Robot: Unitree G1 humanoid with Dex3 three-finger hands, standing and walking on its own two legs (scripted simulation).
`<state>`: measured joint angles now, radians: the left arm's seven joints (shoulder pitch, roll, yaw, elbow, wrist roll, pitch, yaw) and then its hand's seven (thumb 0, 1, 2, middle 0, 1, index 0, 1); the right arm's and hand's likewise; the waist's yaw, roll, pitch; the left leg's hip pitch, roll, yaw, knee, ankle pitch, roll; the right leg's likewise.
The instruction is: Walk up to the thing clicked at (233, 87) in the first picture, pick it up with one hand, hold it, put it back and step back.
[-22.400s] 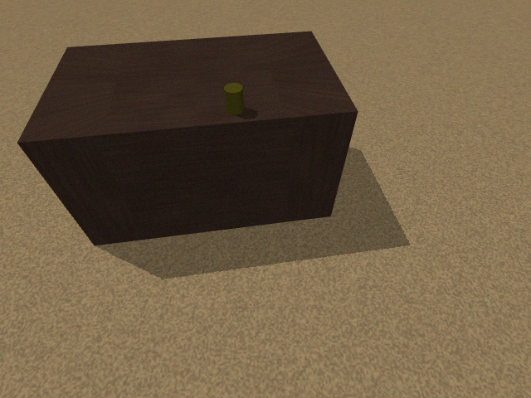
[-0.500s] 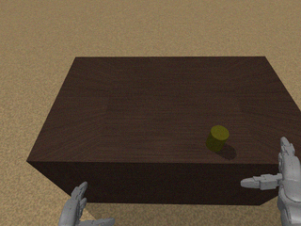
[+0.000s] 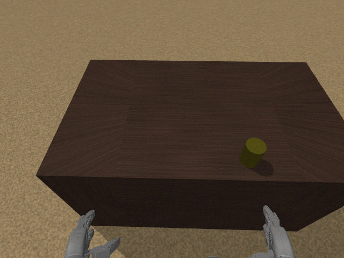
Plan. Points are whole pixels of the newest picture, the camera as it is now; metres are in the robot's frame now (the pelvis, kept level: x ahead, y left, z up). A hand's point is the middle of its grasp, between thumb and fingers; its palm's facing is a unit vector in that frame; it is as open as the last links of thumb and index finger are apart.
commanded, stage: home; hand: right
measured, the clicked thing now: (252, 153) +0.44 -0.24 -0.10
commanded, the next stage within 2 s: none
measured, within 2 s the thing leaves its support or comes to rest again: neither
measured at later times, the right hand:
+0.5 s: hand (257, 256) +0.15 -0.19 -0.12, palm faces -0.04 +0.96 -0.29, open 16.8 cm
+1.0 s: hand out of the picture +0.08 -0.28 -0.12, palm faces -0.06 +0.92 -0.38, open 17.4 cm
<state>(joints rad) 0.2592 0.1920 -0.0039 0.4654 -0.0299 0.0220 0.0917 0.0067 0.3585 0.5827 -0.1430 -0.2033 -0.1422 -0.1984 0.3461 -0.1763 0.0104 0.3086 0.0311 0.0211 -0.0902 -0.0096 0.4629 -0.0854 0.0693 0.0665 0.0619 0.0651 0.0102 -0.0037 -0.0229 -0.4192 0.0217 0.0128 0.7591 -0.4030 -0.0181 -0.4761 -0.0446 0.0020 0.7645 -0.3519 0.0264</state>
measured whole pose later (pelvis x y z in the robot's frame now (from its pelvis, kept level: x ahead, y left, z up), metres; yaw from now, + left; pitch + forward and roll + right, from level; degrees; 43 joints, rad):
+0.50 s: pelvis +0.00 -0.01 -0.01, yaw +1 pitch +3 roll +0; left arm 0.32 0.24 -0.01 0.37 0.04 0.00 0.06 0.01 0.88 0.89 -0.20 -0.29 -0.20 -0.29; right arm 0.25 -0.24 0.03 0.59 -0.03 -0.02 -0.05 -0.01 0.41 -0.12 0.07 0.08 0.07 0.08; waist 0.01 0.00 -0.02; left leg -0.44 0.03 -0.01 0.81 -0.43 -0.02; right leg -0.48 -0.04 -0.02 0.81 -0.38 0.01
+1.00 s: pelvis +0.01 -0.02 +0.03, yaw +1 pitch -3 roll +0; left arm 0.18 0.34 0.00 1.04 0.02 0.01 -0.01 0.01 0.90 0.90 -0.20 -0.30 -0.20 -0.30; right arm 0.20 -0.36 0.01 1.02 -0.03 -0.01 -0.02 0.00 0.53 -0.05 0.06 0.06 0.05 0.05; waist 0.01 -0.01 0.03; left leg -0.17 0.06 -0.01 0.51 -0.29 -0.05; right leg -0.21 -0.01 -0.04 0.51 -0.25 -0.01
